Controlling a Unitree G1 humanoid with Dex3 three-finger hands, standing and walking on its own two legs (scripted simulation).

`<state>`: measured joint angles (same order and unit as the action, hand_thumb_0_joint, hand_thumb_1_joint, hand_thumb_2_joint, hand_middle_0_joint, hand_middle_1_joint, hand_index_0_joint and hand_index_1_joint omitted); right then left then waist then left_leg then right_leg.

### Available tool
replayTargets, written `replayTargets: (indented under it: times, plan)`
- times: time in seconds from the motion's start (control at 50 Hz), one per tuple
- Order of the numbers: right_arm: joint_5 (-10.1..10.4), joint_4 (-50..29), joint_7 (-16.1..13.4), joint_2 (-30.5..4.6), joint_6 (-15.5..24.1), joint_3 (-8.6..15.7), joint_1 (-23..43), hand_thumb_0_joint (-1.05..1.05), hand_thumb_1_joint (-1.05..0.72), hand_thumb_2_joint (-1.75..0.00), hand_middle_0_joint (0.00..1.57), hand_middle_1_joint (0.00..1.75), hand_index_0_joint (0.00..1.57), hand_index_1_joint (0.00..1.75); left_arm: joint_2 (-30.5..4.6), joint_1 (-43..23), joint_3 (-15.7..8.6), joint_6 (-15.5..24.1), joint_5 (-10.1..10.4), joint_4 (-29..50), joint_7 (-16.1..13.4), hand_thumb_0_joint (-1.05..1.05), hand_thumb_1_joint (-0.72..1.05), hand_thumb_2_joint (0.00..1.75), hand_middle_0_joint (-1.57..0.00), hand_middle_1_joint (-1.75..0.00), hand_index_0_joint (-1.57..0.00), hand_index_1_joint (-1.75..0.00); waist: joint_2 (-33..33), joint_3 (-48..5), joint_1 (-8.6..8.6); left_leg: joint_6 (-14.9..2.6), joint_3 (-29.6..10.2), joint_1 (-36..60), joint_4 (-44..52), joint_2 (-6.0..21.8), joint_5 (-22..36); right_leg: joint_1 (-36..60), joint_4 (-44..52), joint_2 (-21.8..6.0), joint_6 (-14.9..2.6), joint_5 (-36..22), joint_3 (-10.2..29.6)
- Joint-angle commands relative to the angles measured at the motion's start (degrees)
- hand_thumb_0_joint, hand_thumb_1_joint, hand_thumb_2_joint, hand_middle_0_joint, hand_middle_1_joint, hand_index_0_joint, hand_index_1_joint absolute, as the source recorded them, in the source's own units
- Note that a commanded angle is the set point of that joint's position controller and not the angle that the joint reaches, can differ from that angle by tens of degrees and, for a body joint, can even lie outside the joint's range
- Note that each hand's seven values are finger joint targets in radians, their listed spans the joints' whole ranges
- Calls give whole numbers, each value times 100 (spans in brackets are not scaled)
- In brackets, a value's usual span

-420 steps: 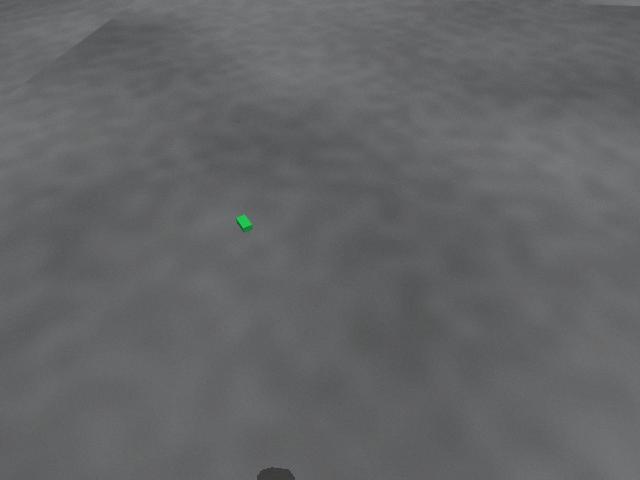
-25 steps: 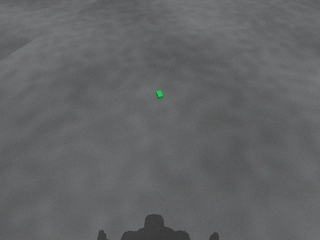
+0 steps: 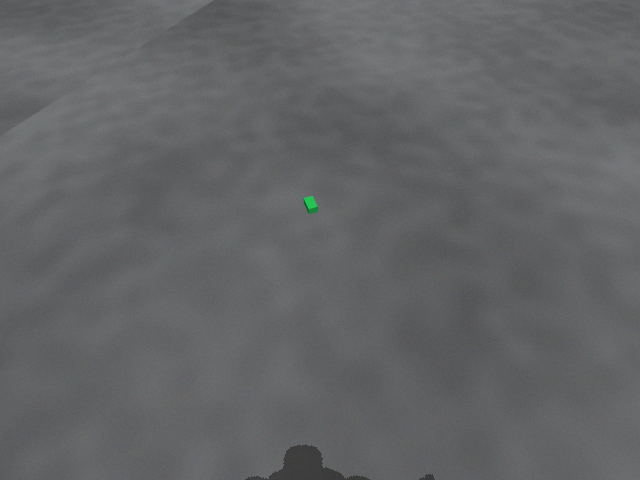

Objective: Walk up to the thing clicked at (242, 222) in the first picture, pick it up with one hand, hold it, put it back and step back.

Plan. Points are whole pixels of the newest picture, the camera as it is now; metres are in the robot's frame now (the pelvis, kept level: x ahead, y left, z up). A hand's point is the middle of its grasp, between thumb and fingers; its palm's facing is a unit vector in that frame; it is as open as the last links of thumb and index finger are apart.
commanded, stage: walk up
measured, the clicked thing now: (310, 204) +1.37 +0.07 -0.76
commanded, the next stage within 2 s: stand in 0.14 s
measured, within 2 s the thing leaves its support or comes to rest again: neither
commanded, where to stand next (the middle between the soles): +0.07 +0.01 m, yaw +2 degrees
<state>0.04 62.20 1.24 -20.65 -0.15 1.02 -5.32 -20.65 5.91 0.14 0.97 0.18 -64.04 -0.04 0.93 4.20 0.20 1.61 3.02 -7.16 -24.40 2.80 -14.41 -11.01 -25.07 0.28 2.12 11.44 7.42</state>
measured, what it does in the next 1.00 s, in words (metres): stands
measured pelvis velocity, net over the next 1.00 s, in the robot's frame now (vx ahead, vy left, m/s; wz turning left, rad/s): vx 0.00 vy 0.00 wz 0.04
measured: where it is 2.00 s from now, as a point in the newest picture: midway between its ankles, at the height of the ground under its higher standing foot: outside the picture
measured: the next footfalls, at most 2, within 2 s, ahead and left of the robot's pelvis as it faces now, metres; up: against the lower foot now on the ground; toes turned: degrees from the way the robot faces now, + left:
none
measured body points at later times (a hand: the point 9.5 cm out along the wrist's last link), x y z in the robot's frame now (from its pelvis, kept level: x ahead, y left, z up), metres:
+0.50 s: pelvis +0.00 +0.00 +0.01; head +0.01 +0.00 +0.45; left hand +0.08 +0.30 -0.13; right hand +0.08 -0.30 -0.13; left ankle -0.01 +0.14 -0.74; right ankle +0.03 -0.15 -0.74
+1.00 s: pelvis +0.00 +0.00 +0.01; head +0.01 +0.00 +0.45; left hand +0.05 +0.31 -0.13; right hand +0.08 -0.30 -0.13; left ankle -0.01 +0.14 -0.74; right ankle +0.03 -0.15 -0.74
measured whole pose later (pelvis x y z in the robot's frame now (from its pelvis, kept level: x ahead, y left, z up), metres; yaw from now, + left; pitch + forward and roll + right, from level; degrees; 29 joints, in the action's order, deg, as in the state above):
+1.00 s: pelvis +0.00 +0.00 +0.01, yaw +3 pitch -2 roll +0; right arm -0.3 64.7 1.2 -20.3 0.0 0.9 -6.5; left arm -20.4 7.2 0.0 0.5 -0.5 -65.3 0.4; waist 0.4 3.4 0.5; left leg 1.7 0.6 -6.8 -20.2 2.2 -11.4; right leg -9.1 -19.9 -0.7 2.2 8.8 4.9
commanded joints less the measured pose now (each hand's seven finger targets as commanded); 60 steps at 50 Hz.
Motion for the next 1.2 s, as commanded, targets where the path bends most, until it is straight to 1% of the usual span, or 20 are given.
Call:
replayTargets:
  times: [0.0,0.1,0.12,0.18,0.24,0.32,0.34,0.46,0.48,0.58,0.62,0.68,0.76,0.78,0.86,0.92,0.96,1.04,1.14,1.18]
  plan:
    - [-1,-277,-79,-1227,116,274,227,0,-90,-90,20,30,20,30,-1176,-373,-244,154,-12,310,-75,0,90,90,-20,-30,-20,-30,-221,-583,30,-366,-453,250,553,466,521,99,414,-486,-357,-1181,327]
    - [-15,-237,-79,-1212,112,284,313,0,-90,-90,20,30,20,30,-1163,-372,-239,139,-18,239,-81,0,90,90,-20,-30,-20,-30,-197,-570,11,-357,-428,351,650,480,612,69,465,-470,-314,-1219,292]
    - [-40,-212,-95,-1221,128,260,328,0,-90,-90,20,30,20,30,-1214,-350,-230,137,-69,211,-76,0,90,90,-20,-30,-20,-30,-318,-579,43,-332,-607,303,687,542,828,146,513,-542,-262,-1401,219]
    - [-48,-181,-114,-1253,155,269,332,0,-90,-90,20,30,20,30,-1187,-307,-248,131,-57,195,-70,0,90,90,-20,-30,-20,-30,-219,-678,38,-306,-541,404,678,523,1167,247,529,-584,-242,-1694,219]
    - [-40,-139,-117,-1230,164,255,315,0,-90,-90,20,30,20,30,-1185,-330,-245,130,-51,193,-73,0,90,90,-20,-30,-20,-30,-117,-731,53,-283,-555,411,685,514,1203,342,565,-600,-236,-1666,158]
    - [-50,-102,-123,-1183,154,232,318,0,-90,-90,20,30,20,30,-1202,-368,-257,104,-60,198,-63,0,90,90,-20,-30,-20,-30,-93,-623,39,-261,-578,207,823,505,807,402,645,-589,-250,-1317,166]
    - [-51,-109,-116,-1189,154,240,347,0,-90,-90,20,30,20,30,-1193,-326,-250,99,-64,195,-61,0,90,90,-20,-30,-20,-30,-55,-590,20,-246,-579,231,862,480,642,256,697,-567,-249,-1068,140]
    - [-50,-95,-113,-1219,171,241,310,0,-90,-90,20,30,20,30,-1176,-294,-251,95,-79,202,-46,0,90,90,-20,-30,-20,-30,-13,-623,17,-262,-621,152,890,514,610,369,717,-597,-268,-1075,131]
    - [-46,-79,-109,-1199,164,230,279,0,-90,-90,20,30,20,30,-1183,-307,-252,96,-69,192,-46,0,90,90,-20,-30,-20,-30,-43,-504,23,-258,-620,63,926,473,426,318,784,-590,-251,-938,154]
    - [-60,-85,-105,-1208,164,238,209,0,-90,-90,20,30,20,30,-1212,-274,-266,97,-74,207,-30,0,90,90,-20,-30,-20,-30,-143,-495,34,-266,-633,91,931,467,279,235,817,-596,-285,-754,164]
    - [-66,-85,-103,-1209,153,240,210,0,-90,-90,20,30,20,30,-1207,-251,-270,85,-71,190,-27,0,90,90,-20,-30,-20,-30,-62,-421,25,-275,-670,-23,997,468,13,222,829,-576,-284,-554,150]
    - [-50,-78,-94,-1216,150,247,193,0,-90,-90,20,30,20,30,-1210,-209,-268,96,-74,190,-22,0,90,90,-20,-30,-20,-30,-169,-364,31,-270,-678,55,931,433,8,83,902,-569,-285,-394,184]
    - [-44,-89,-91,-1215,154,247,163,0,-90,-90,20,30,20,30,-1218,-198,-265,114,-68,221,-28,0,90,90,-20,-30,-20,-30,-196,-543,51,-284,-681,167,813,449,428,196,825,-611,-285,-790,162]
    - [-54,-78,-94,-1195,156,231,107,0,-90,-90,20,30,20,30,-1221,-177,-270,116,-60,225,-26,0,90,90,-20,-30,-20,-30,-197,-513,48,-291,-644,145,811,432,368,184,877,-634,-294,-799,200]
    - [-45,-85,-94,-1197,132,230,113,0,-90,-90,20,30,20,30,-1247,-198,-272,94,-69,230,-37,0,90,90,-20,-30,-20,-30,-209,-400,46,-288,-691,28,851,425,116,116,892,-601,-281,-376,156]
    - [-45,-89,-95,-1216,134,232,120,0,-90,-90,20,30,20,30,-1216,-114,-256,93,-74,237,-32,0,90,90,-20,-30,-20,-30,-185,-453,33,-283,-709,121,810,439,218,63,906,-595,-287,-374,140]
    - [-53,-83,-98,-1195,143,211,68,0,-90,-90,20,30,20,30,-1224,-154,-258,97,-66,249,-36,0,90,90,-20,-30,-20,-30,-142,-483,37,-290,-699,24,802,441,401,204,863,-636,-296,-708,145]
    - [-52,-91,-104,-1223,158,202,106,0,-90,-90,20,30,20,30,-1210,-93,-257,78,-49,234,-27,0,90,90,-20,-30,-20,-30,-39,-499,7,-273,-730,2,857,466,513,320,737,-612,-303,-792,91]
    - [-32,-101,-120,-1235,176,200,40,0,-90,-90,20,30,20,30,-1213,-92,-254,88,-61,259,-34,0,90,90,-20,-30,-20,-30,-65,-654,33,-279,-702,167,764,481,1056,433,704,-650,-280,-1311,53]
    - [-40,-106,-129,-1250,171,205,108,0,-90,-90,20,30,20,30,-1189,-107,-247,80,-58,275,-42,0,90,90,-20,-30,-20,-30,-36,-668,7,-268,-694,215,741,487,1133,392,673,-646,-278,-1321,21]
